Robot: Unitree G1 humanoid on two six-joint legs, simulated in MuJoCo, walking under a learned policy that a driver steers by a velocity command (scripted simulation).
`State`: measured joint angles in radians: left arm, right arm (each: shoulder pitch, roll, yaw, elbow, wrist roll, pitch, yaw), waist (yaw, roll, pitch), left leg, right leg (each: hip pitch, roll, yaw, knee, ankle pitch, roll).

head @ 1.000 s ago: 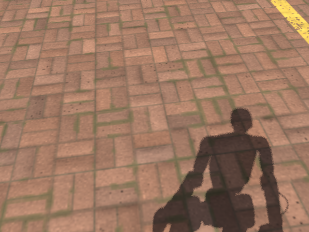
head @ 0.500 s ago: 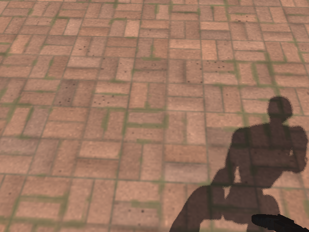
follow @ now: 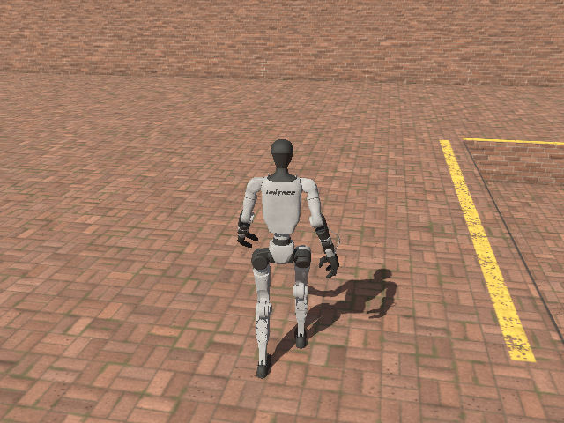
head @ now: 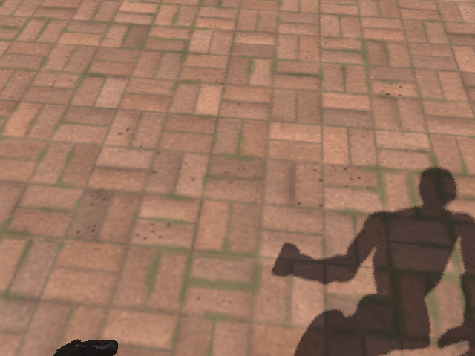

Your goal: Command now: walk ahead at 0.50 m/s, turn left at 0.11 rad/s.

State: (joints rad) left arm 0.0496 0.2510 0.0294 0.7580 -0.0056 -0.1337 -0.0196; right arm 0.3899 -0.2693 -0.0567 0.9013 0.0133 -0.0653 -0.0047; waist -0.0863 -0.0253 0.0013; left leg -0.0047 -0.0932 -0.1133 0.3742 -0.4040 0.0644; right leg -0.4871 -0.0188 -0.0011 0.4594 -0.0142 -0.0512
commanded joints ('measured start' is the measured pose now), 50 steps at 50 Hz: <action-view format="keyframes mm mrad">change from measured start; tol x32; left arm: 1 310 225 75 -1 12 -19 8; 28 454 25 3 74 4 47 20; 50 -50 46 33 -121 -16 77 -39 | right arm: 1 -50 -107 -9 -82 -19 -3 -2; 22 -439 -55 7 -240 6 -38 38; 29 83 -206 -58 -121 -10 -30 27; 50 -50 -166 -50 -26 -4 -5 -13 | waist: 1 207 40 -254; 23 147 -54 56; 29 -41 250 -403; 50 5 63 99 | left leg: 1 -170 172 -56 439 661 67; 3 -721 36 -48 913 -156 -6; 23 -615 156 94 142 382 -13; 26 -272 93 153 93 344 44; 29 415 507 -604 -42 103 272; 35 -180 344 -55 -230 295 142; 50 128 389 280 -155 680 82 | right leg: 1 514 -150 161 12 22 -132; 3 891 -386 728 -134 -270 -286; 9 362 -206 261 -285 26 -192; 23 523 -237 117 -247 109 -125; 26 503 -177 59 19 426 -77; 30 -304 -3 136 861 -502 8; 50 -271 -64 -38 180 -33 -11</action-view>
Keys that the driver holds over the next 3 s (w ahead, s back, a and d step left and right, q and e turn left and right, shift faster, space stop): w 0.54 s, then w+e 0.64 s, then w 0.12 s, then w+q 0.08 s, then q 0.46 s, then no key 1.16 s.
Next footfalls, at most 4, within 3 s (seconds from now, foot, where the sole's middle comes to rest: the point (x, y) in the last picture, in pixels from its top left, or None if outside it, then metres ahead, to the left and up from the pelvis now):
0.02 right None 0.17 -0.12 -0.77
0.54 left None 0.46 0.13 -0.77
1.10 right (269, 269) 0.73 -0.14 -0.77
1.58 left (216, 200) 1.01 0.01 -0.77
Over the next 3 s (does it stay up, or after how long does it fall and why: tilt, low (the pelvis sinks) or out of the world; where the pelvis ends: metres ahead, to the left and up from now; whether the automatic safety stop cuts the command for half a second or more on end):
stays up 0.95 -0.12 0.00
